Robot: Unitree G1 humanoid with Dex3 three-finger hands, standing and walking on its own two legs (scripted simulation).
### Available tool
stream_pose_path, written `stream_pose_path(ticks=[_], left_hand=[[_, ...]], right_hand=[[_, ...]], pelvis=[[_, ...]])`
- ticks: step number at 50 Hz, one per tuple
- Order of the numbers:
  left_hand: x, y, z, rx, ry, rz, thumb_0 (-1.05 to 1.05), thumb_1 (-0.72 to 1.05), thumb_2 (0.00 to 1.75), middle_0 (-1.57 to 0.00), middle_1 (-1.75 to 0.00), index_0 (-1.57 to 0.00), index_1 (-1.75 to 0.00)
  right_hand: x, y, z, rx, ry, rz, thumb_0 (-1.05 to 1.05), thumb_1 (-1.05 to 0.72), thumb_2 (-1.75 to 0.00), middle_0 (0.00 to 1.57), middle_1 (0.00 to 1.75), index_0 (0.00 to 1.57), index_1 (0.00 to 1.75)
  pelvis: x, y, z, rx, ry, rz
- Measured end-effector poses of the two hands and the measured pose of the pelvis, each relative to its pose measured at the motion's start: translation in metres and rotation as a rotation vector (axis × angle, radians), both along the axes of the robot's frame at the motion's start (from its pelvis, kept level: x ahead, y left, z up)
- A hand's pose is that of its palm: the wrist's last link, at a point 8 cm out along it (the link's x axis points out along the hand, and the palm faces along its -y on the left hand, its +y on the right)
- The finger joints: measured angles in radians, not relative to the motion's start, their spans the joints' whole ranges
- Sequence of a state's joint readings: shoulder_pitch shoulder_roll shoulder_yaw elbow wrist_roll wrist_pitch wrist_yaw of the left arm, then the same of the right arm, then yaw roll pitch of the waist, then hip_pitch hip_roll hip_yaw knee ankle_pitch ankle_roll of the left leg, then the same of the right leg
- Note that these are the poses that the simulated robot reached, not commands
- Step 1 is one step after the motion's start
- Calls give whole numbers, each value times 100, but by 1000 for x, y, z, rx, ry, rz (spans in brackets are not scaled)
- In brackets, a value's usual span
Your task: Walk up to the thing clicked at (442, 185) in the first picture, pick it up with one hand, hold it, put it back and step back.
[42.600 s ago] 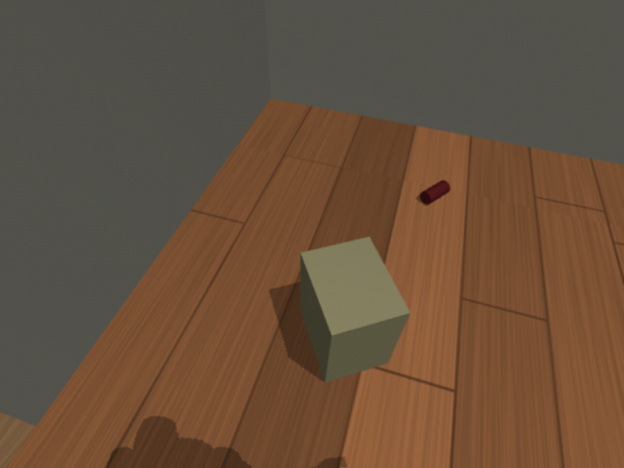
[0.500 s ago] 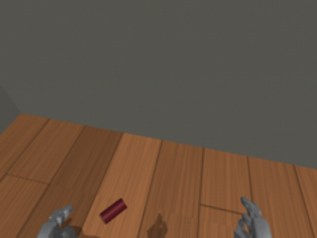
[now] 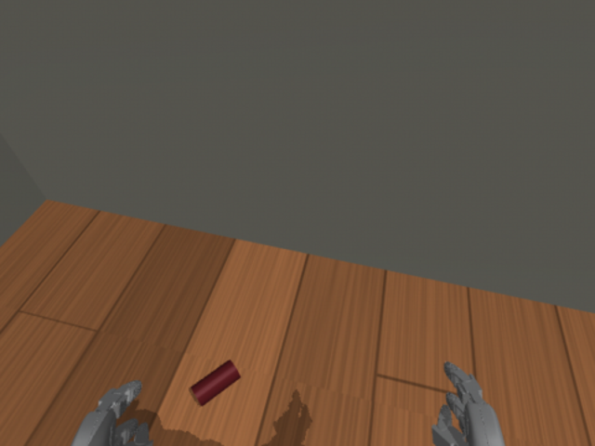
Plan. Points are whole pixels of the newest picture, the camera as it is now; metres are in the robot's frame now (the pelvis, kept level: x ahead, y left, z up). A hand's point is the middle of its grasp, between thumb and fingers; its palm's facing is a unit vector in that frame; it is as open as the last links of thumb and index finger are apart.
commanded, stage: home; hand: left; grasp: from above
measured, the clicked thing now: (216, 382) +0.44 +0.21 -0.68
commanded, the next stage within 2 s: stand in 1.44 s
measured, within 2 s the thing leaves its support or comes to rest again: neither
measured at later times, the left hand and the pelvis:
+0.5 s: hand (147, 439) +0.17 +0.18 -0.05, palm faces +0.04 -0.98 -0.21, open 7.4 cm; pelvis +0.01 +0.00 +0.00, yaw +0 degrees
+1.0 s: hand (147, 436) +0.17 +0.18 -0.05, palm faces +0.04 -0.98 -0.21, open 7.4 cm; pelvis +0.01 +0.00 +0.00, yaw +0 degrees
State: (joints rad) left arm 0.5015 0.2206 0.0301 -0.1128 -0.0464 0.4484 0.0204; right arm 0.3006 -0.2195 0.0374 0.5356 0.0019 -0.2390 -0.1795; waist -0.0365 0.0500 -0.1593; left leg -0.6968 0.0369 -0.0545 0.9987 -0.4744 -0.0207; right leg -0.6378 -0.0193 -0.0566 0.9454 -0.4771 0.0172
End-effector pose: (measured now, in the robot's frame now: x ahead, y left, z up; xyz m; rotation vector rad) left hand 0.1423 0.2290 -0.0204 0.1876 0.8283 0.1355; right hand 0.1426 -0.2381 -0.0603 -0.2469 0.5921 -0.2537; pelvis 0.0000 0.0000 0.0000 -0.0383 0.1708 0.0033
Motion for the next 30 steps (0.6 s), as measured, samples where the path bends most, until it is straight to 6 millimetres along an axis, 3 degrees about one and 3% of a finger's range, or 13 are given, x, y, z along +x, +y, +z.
stream_pose_path(ticks=[15, 30], left_hand=[[7, -1, 0, -7, -8, -11, 1, 87, 88, -19, -29, -19, -29], [12, 3, 0, -4, -6, -11, 1, 90, 90, -20, -30, -20, -29]], right_hand=[[4, -6, 3, -19, -12, -21, 2, -91, -90, 21, 30, 20, 29], [15, 1, 4, -15, -17, -6, 2, -91, -90, 21, 30, 20, 29]], pelvis=[[4, 0, 0, 0, 3, -4], [10, 3, 0, -3, 7, -4]])
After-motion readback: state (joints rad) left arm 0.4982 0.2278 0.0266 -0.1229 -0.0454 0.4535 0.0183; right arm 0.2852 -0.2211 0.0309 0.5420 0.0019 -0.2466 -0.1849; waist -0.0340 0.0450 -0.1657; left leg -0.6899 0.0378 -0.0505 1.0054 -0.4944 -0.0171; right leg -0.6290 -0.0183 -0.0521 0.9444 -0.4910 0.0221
